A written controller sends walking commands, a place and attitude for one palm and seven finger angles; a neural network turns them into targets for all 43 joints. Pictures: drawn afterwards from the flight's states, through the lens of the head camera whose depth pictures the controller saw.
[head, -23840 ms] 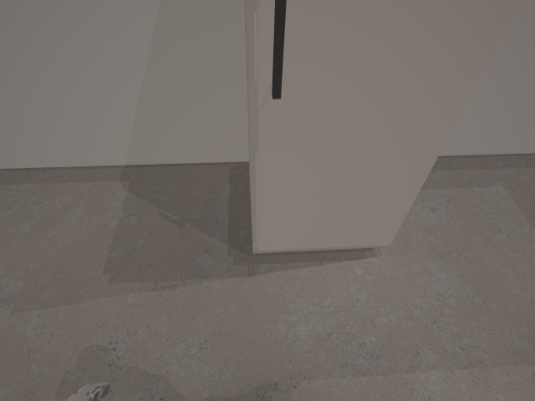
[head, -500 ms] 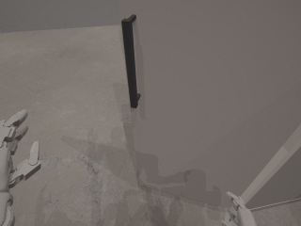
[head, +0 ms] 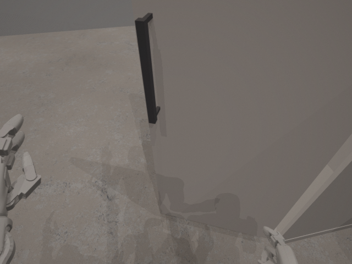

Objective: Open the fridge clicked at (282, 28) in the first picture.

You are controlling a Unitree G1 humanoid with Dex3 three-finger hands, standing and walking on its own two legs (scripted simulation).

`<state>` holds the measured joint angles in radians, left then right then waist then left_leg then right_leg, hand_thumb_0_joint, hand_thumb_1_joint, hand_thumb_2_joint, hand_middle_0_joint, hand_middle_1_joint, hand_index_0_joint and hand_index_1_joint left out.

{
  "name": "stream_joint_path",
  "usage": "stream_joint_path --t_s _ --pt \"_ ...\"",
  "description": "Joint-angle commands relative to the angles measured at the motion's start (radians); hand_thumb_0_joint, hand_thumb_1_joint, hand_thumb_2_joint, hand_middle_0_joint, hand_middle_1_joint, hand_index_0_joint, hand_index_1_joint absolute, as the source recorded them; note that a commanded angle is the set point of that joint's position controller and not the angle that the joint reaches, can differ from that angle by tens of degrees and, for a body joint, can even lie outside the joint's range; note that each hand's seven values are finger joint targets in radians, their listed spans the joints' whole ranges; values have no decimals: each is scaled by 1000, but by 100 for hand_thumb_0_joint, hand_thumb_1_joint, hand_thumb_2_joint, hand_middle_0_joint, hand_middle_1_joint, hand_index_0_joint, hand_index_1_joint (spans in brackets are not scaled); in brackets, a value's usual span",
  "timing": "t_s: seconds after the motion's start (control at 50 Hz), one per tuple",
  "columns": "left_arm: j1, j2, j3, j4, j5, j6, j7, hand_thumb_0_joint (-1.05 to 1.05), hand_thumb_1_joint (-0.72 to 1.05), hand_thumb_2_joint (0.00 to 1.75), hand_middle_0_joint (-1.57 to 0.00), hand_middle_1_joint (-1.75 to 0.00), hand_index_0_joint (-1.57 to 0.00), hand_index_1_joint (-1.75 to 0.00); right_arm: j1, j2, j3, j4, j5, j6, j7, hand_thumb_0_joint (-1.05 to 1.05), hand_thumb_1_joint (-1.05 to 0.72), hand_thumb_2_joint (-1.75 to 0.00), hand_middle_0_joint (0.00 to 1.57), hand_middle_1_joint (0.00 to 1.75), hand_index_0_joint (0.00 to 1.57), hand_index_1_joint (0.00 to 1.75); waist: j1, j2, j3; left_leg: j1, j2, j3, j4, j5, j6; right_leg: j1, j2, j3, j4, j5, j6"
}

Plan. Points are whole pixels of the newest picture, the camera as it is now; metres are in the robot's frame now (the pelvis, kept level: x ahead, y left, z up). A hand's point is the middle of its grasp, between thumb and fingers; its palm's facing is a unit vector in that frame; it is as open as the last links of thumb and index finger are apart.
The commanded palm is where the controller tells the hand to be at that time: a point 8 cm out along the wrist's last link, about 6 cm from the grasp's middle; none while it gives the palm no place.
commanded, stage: step back with the hand held close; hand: left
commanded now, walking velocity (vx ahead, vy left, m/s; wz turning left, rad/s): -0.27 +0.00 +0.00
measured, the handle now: (151, 75) +0.50 +0.13 +0.20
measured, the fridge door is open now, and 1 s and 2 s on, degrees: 64 64 64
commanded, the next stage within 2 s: stop stepping back and stand still in 1.38 s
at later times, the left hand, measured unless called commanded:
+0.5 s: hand (4, 216) +0.14 +0.30 +0.15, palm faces +0.47 -0.76 -0.45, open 7.4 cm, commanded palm +0.07 +0.32 +0.17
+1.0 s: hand out of the picture +0.06 +0.30 +0.14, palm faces +0.43 -0.77 -0.48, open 7.4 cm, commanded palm -0.01 +0.34 +0.17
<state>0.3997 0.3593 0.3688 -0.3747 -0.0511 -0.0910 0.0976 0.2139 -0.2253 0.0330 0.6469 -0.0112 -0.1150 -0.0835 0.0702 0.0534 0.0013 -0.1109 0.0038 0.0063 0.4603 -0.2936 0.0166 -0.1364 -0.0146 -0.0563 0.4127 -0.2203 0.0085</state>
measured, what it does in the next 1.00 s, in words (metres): walks backwards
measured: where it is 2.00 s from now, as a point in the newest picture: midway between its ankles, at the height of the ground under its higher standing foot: outside the picture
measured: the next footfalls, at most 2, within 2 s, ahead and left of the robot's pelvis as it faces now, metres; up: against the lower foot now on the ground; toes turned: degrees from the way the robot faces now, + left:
right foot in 1.28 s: -0.33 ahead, -0.10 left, -0.01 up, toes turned -2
right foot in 1.62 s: -0.28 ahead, -0.02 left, +0.00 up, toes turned -7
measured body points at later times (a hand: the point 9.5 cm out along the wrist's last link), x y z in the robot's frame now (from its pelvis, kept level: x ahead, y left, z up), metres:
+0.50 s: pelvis -0.07 +0.02 -0.02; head -0.07 +0.03 +0.43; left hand +0.10 +0.33 +0.18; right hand +0.11 -0.21 -0.09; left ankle -0.03 +0.11 -0.74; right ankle +0.00 -0.13 -0.74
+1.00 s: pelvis -0.14 +0.03 -0.02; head -0.12 +0.07 +0.42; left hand +0.03 +0.34 +0.17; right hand +0.05 -0.21 -0.08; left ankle -0.02 +0.11 -0.74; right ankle -0.05 -0.12 -0.74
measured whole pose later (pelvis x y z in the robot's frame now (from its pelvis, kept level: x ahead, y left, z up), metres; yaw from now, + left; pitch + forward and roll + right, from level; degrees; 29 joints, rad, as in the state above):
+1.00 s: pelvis -0.14 +0.03 -0.02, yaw +2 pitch -1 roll -3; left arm 0.49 0.44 0.44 -0.50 0.01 -0.28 0.12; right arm 0.19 -0.22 -0.01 0.59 -0.01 -0.12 -0.08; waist 0.00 -0.03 0.05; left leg -0.49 -0.01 0.02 0.65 -0.15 0.07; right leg -0.42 0.03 0.06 0.65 -0.22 0.04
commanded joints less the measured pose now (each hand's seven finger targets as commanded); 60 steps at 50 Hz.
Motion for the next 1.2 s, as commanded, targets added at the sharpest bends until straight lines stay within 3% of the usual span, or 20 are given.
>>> stream_joint_path --t_s 0.0,0.08,0.16,0.34,0.42,0.52,0.62,0.68,0.72,0.76,0.8,0.86,0.9,0.92,0.96,1.0,1.04,1.08,1.14,1.18 --pt "-32 173 86 -171 19 -100 20 0 90 90 -20 -30 -20 -30 -119 -108 -49 -184 0 -17 -5 0 -90 -90 20 30 20 30 -48 -118 -56 -92 23 -15 24 213 13 -71 -134 133 -74 238 -47" --pt "92 201 127 -253 17 -119 31 0 90 90 -20 -30 -20 -30 -115 -121 -64 -220 1 10 -9 0 -90 -90 20 30 20 30 -43 25 -209 -88 61 -41 -4 439 7 11 -99 85 61 388 -27" --pt "136 258 197 -312 14 -134 44 0 90 90 -20 -30 -20 -30 -119 -112 -70 -252 6 31 -17 0 -90 -90 20 30 20 30 -39 -27 -244 -144 69 -58 5 457 8 35 -84 86 112 429 -21" --pt "46 226 183 -262 32 -163 51 0 90 90 -20 -30 -20 -30 -104 -141 -78 -257 7 12 -32 0 -90 -90 20 30 20 30 -43 47 -100 -462 116 -126 -121 5 64 87 -26 90 199 204 4" --pt "5 205 157 -238 51 -178 54 0 90 90 -20 -30 -20 -30 -82 -144 -78 -251 10 -4 -26 0 -90 -90 20 30 20 30 -56 -13 -42 -583 98 -115 -101 -320 84 59 -51 140 169 57 -6" --pt "-34 224 161 -302 64 -208 62 0 90 90 -20 -30 -20 -30 -67 -139 -76 -243 2 -28 -17 0 -90 -90 20 30 20 30 -65 -61 -36 -529 62 -116 -19 -365 73 -73 -87 194 62 -166 -32" --pt "-22 234 210 -339 81 -246 73 0 90 90 -20 -30 -20 -30 -67 -147 -76 -242 -6 -61 -22 0 -90 -90 20 30 20 30 -49 172 -90 -706 171 -235 -220 -434 114 156 31 68 365 45 12" --pt "23 241 237 -293 87 -261 62 0 90 90 -20 -30 -20 -30 -72 -144 -88 -242 -3 -72 -14 0 -90 -90 20 30 20 30 -44 139 -90 -785 200 -241 -207 -481 129 236 57 84 400 56 17" --pt "26 236 231 -273 80 -268 54 0 90 90 -20 -30 -20 -30 -58 -137 -90 -236 -2 -77 -6 0 -90 -90 20 30 20 30 -59 14 -43 -724 117 -172 -66 -380 96 127 6 178 261 140 -17" --pt "12 245 206 -249 59 -268 49 0 90 90 -20 -30 -20 -30 -61 -112 -84 -212 -7 -77 3 0 -90 -90 20 30 20 30 -72 -144 -33 -490 29 -85 119 -180 27 -127 -131 340 60 177 -77" --pt "-2 248 176 -252 44 -256 53 0 90 90 -20 -30 -20 -30 -51 -100 -87 -183 -4 -71 12 0 -90 -90 20 30 20 30 -71 -206 -115 -265 -3 -24 234 -14 -19 -252 -209 356 -20 188 -116" --pt "36 272 190 -282 38 -243 62 0 90 90 -20 -30 -20 -30 -70 -98 -84 -188 1 -59 5 0 -90 -90 20 30 20 30 -67 -166 -153 -201 6 -19 186 22 -11 -274 -183 290 -7 152 -88" --pt "40 280 206 -326 39 -245 62 0 90 90 -20 -30 -20 -30 -93 -114 -84 -206 7 -56 -4 0 -90 -90 20 30 20 30 -62 -69 -143 -251 47 -76 51 0 19 -247 -81 208 60 47 -36" --pt "50 284 228 -338 43 -252 61 0 90 90 -20 -30 -20 -30 -103 -127 -87 -216 8 -61 -10 0 -90 -90 20 30 20 30 -56 11 -147 -355 99 -132 -42 -101 51 -154 -17 169 141 -10 -9" --pt "49 270 264 -361 61 -270 53 0 90 90 -20 -30 -20 -30 -125 -152 -102 -226 1 -84 -18 0 -90 -90 20 30 20 30 -40 256 -161 -684 292 -359 -345 -486 143 153 125 69 495 -49 28" --pt "-5 279 274 -374 73 -270 53 0 90 90 -20 -30 -20 -30 -103 -137 -110 -201 -25 -91 -13 0 -90 -90 20 30 20 30 -54 234 -130 -727 364 -411 -415 -484 178 128 136 88 735 -164 22" --pt "-8 269 256 -374 59 -269 52 0 90 90 -20 -30 -20 -30 -104 -125 -117 -186 -19 -106 -2 0 -90 -90 20 30 20 30 -43 146 -147 -549 319 -324 -327 -321 153 9 124 84 685 -228 13" --pt "54 214 186 -332 33 -250 54 0 90 90 -20 -30 -20 -30 -102 -105 -113 -161 -9 -121 12 0 -90 -90 20 30 20 30 -27 157 -176 -315 247 -217 -319 -216 85 -95 118 26 519 -313 -6" --pt "38 177 120 -321 4 -226 58 0 90 90 -20 -30 -20 -30 -88 -90 -99 -126 -8 -132 18 0 -90 -90 20 30 20 30 -45 227 -190 -114 228 -174 -339 -99 18 -132 105 3 211 -360 -28" --pt "-30 194 109 -322 -2 -238 55 0 90 90 -20 -30 -20 -30 -75 -93 -92 -98 -16 -121 21 0 -90 -90 20 30 20 30 -45 192 -212 -15 235 -151 -286 97 -53 -120 72 25 -57 -306 -50"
